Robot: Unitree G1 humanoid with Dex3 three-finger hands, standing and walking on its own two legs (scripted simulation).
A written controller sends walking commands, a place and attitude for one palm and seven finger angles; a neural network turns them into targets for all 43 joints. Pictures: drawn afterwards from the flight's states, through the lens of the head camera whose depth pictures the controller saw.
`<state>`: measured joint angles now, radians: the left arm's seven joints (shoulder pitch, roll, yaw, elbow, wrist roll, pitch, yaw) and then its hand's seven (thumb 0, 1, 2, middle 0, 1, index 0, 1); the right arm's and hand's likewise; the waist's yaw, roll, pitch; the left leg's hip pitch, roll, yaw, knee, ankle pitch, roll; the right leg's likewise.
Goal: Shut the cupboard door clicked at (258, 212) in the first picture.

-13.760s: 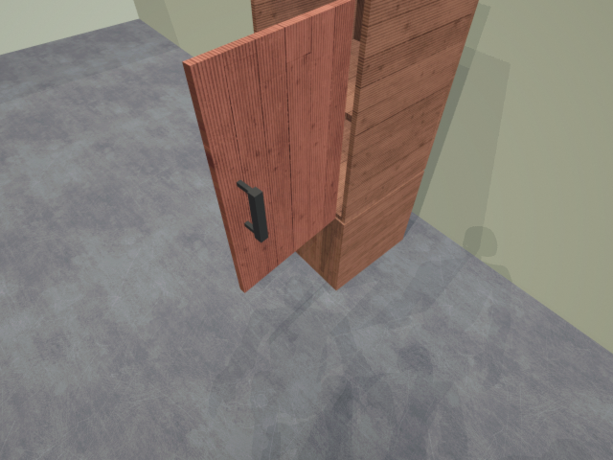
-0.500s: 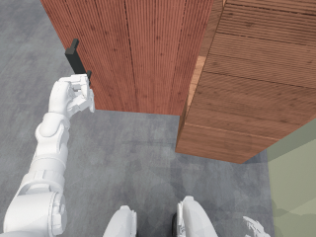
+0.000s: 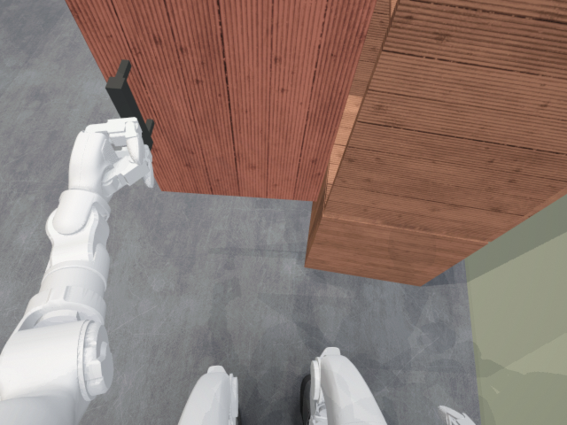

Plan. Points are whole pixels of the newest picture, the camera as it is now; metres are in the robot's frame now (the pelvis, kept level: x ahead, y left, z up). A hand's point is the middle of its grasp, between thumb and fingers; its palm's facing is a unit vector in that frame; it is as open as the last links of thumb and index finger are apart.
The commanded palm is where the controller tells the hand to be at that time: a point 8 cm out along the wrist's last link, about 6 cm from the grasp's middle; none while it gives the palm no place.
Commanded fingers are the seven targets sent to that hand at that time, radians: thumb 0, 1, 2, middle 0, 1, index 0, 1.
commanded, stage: push the door shut along its arc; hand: left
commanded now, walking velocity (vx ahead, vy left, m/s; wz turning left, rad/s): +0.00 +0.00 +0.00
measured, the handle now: (135, 108) +0.56 +0.20 +0.05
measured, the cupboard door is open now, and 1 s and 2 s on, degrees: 96 80 73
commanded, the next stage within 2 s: pull the fist back off the door in 1.26 s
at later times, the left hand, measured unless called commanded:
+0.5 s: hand (153, 131) +0.51 +0.17 +0.05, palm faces -0.21 -0.98 -0.04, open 3.2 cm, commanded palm +0.52 +0.20 +0.05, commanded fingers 0.00 0.90 0.90 -1.30 -1.50 -1.30 -1.50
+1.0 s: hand (168, 103) +0.57 +0.16 +0.05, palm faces -0.31 -0.95 -0.02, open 3.1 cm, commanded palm +0.59 +0.17 +0.05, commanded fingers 0.00 0.90 0.90 -1.30 -1.50 -1.30 -1.50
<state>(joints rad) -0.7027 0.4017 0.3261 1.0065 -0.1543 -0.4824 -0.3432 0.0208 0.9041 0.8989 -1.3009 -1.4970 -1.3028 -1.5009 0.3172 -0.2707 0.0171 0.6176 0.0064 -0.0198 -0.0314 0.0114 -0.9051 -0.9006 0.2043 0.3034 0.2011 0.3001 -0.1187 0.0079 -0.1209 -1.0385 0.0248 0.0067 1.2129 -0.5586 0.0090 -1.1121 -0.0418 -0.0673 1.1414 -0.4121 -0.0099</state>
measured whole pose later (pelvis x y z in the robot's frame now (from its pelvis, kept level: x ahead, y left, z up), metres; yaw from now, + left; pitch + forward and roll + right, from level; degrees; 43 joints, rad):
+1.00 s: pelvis +0.00 +0.02 -0.03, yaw -2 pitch +30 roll -5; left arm -1.22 0.66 0.29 1.27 -0.06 -0.29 -0.47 0.02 0.91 0.90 -1.30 -1.50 -1.30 -1.50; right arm 0.36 -0.28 0.06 0.64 -0.02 -0.02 -0.03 0.01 -0.90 -0.90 0.21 0.30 0.20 0.30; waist -0.25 0.03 -0.10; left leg -1.29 0.04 -0.03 1.36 -0.60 0.03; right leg -1.33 -0.03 -0.10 1.22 -0.42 0.01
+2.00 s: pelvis +0.01 +0.00 -0.01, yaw -1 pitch +26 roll -2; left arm -0.94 0.42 0.31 1.15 -0.06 -0.43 -0.18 0.02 0.91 0.90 -1.30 -1.50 -1.30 -1.50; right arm 0.39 -0.29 0.01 0.59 -0.04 0.02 0.03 0.01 -0.91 -0.90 0.20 0.30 0.20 0.30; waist -0.20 0.03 -0.12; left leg -1.12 0.04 0.00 1.24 -0.58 0.01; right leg -1.19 -0.02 -0.07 1.14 -0.41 -0.01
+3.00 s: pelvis +0.04 +0.01 +0.08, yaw +0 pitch +6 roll -1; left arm -0.06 0.27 0.11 0.24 -0.10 -0.17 -0.05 0.02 0.90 0.90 -1.18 -1.36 -1.18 -1.36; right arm 0.22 -0.24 0.02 0.51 0.04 0.00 -0.09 0.01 -0.91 -0.90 0.20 0.30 0.20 0.30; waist 0.00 0.04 -0.07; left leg -0.41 0.01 0.02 0.74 -0.43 0.02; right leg -0.50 -0.04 -0.05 0.72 -0.32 0.01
